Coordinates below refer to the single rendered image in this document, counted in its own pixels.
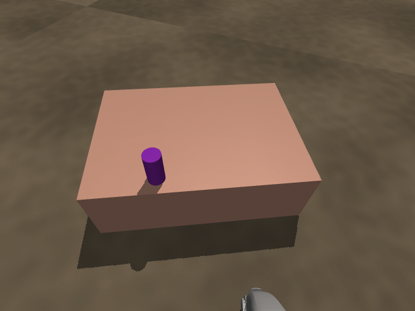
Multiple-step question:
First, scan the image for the can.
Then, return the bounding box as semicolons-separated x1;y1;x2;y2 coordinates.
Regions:
141;148;165;185

